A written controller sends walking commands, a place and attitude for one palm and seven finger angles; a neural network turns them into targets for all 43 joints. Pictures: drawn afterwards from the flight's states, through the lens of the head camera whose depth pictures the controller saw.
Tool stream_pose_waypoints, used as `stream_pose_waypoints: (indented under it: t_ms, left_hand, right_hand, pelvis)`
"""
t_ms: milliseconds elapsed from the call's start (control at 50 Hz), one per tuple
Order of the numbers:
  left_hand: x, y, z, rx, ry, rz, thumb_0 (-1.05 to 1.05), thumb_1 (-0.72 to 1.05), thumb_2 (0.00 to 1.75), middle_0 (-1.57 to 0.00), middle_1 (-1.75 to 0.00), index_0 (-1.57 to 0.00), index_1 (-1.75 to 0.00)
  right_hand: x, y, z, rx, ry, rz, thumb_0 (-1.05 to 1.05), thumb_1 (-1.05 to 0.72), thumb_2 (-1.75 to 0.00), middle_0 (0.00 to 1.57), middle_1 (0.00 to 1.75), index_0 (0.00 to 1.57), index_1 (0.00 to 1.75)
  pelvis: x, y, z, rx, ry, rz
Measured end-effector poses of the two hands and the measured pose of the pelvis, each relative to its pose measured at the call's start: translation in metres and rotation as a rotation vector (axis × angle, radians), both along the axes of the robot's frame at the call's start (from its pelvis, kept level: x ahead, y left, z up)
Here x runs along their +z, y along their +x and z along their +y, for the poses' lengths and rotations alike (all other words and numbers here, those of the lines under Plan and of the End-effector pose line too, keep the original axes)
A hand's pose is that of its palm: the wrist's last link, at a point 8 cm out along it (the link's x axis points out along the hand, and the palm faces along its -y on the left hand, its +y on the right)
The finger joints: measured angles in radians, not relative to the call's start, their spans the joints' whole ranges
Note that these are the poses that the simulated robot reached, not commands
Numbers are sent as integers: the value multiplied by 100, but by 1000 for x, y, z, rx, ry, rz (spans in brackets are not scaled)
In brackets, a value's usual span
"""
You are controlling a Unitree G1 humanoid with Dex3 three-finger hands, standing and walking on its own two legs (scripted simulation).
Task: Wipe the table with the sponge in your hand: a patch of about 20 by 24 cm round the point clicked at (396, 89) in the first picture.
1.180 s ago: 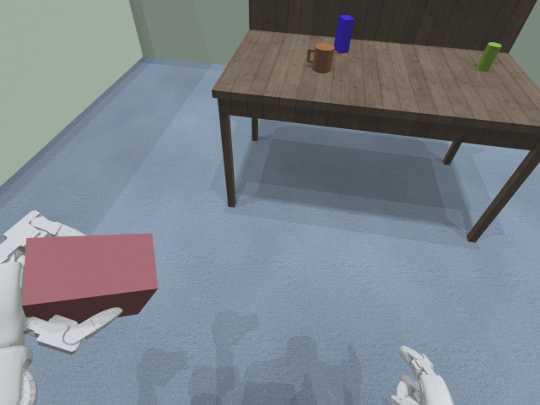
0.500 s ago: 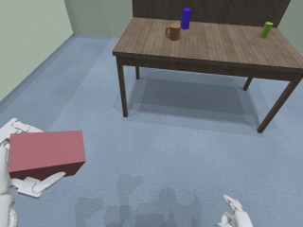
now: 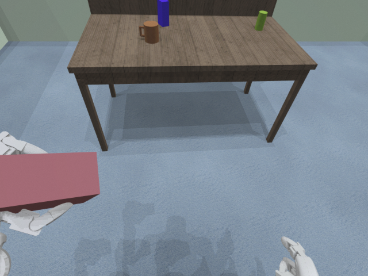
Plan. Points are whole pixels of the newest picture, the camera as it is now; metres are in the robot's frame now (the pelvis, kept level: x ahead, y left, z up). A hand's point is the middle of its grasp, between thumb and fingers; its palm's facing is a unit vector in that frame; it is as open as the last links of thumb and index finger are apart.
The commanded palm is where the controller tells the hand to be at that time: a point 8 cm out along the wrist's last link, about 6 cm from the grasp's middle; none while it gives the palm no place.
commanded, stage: walk to a spot facing it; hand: left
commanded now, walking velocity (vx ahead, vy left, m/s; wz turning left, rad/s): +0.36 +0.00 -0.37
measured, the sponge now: (63, 182) +0.22 +0.22 +0.16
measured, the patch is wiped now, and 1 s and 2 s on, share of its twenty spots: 0.00 0.00 0.00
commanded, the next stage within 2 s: turn to face it in 1.14 s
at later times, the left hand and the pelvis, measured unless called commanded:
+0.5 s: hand (144, 110) +0.38 +0.12 +0.18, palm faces +0.17 -0.84 -0.51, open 10.5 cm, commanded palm +0.34 +0.18 +0.19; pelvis +0.13 -0.06 +0.00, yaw -11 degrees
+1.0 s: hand (174, 72) +0.51 +0.07 +0.19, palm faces +0.26 -0.84 -0.47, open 10.5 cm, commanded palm +0.47 +0.13 +0.19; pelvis +0.26 -0.12 -0.01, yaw -10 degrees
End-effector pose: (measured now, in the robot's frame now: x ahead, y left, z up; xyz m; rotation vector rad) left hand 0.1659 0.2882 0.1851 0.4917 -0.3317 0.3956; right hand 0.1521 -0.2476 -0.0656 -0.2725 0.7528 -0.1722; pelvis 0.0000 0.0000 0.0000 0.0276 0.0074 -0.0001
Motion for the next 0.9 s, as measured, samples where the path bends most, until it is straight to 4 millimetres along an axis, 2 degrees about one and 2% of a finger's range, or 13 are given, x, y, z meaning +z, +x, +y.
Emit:
stream_pose_waypoints:
  t_ms: [80, 160, 220, 280, 340, 380, 480, 580, 660, 740, 800, 900]
  left_hand:
    - [-4, 41, -5, -40, -13, 26, -1, -52, 98, -69, -134, -70, -134]
    - [4, 77, -31, -118, -4, 45, -1, -52, 98, -69, -134, -70, -134]
    - [12, 103, -54, -180, 38, 51, -1, -52, 98, -69, -134, -70, -134]
    - [15, 131, -77, -217, 102, 58, -1, -52, 98, -69, -134, -70, -134]
    - [10, 155, -98, -235, 161, 34, -1, -52, 98, -69, -134, -70, -134]
    - [6, 167, -108, -243, 133, 43, -1, -52, 98, -69, -134, -70, -134]
    - [8, 186, -123, -275, 116, 83, -1, -52, 98, -69, -134, -70, -134]
    - [22, 209, -121, -275, 102, 17, -1, -52, 98, -69, -134, -70, -134]
    - [21, 236, -107, -245, 62, -81, -1, -52, 98, -69, -134, -70, -134]
    - [9, 272, -104, -211, -2, -95, -1, -52, 98, -69, -134, -70, -134]
    - [7, 291, -116, -214, -27, -46, -1, -52, 99, -69, -134, -70, -134]
    - [18, 300, -151, -254, 32, 6, -1, -52, 99, -69, -134, -70, -134]
  right_hand:
    - [1, 8, 12, -52, 53, -35, 1, -91, -90, 20, 30, 19, 30]
    - [-1, 11, 20, -78, 108, -16, 1, -91, -90, 20, 30, 20, 30]
    - [-8, 13, 16, -109, 141, 11, 1, -91, -90, 20, 30, 20, 30]
    - [-22, 17, 1, -147, 166, 38, 1, -91, -90, 21, 30, 20, 30]
    - [-45, 26, -24, -168, 170, 73, 1, -90, -90, 21, 30, 20, 30]
    - [-52, 33, -43, -183, 155, 106, 1, -91, -90, 21, 30, 20, 30]
    - [-38, 53, -81, -244, 91, 125, 1, -91, -90, 20, 30, 20, 30]
    - [-13, 82, -98, -257, 10, 96, 1, -91, -90, 20, 30, 19, 30]
    - [-5, 118, -100, -262, -40, 23, 1, -91, -90, 20, 30, 19, 30]
    - [-5, 156, -88, -261, 10, -52, 1, -91, -90, 20, 30, 19, 30]
    - [-4, 178, -73, -229, 79, -81, 1, -91, -90, 20, 30, 19, 30]
    - [-11, 202, -63, -186, 178, -75, 1, -91, -90, 20, 30, 20, 30]
  pelvis:
    - [4, 16, 1, -53, -13, -9]
    - [11, 37, -5, -103, -40, 1]
    - [13, 54, -16, -135, -52, 7]
    - [6, 73, -33, -153, -57, 9]
    - [-11, 88, -50, -149, -42, -3]
    - [-13, 95, -54, -164, -41, -14]
    - [-4, 121, -60, -184, -35, -12]
    - [3, 154, -64, -191, -18, -16]
    - [-6, 188, -59, -198, -27, -37]
    - [-8, 207, -62, -208, -16, -49]
    - [-2, 217, -69, -212, -25, -38]
    - [4, 239, -90, -217, -33, -23]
